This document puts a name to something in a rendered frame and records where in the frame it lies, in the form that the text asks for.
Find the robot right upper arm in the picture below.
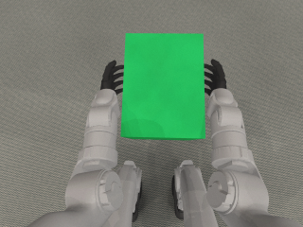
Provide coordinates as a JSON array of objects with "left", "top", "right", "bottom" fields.
[{"left": 205, "top": 168, "right": 303, "bottom": 227}]

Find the robot left forearm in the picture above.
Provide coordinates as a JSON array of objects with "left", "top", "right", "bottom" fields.
[{"left": 64, "top": 89, "right": 120, "bottom": 200}]

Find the robot left upper arm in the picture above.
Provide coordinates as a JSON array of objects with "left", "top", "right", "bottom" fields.
[{"left": 27, "top": 168, "right": 124, "bottom": 227}]

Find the robot left thigh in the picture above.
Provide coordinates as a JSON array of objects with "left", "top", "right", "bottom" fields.
[{"left": 102, "top": 165, "right": 142, "bottom": 227}]

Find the robot right hand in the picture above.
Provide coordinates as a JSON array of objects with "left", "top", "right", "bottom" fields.
[{"left": 204, "top": 59, "right": 227, "bottom": 96}]

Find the robot left hand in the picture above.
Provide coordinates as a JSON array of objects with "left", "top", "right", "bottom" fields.
[{"left": 100, "top": 60, "right": 124, "bottom": 95}]

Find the robot right foot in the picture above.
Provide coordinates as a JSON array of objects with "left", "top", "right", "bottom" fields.
[{"left": 171, "top": 175, "right": 184, "bottom": 220}]

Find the robot right forearm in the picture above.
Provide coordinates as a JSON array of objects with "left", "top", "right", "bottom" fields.
[{"left": 206, "top": 88, "right": 263, "bottom": 181}]

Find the carton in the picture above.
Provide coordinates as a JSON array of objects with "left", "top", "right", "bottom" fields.
[{"left": 120, "top": 33, "right": 205, "bottom": 141}]

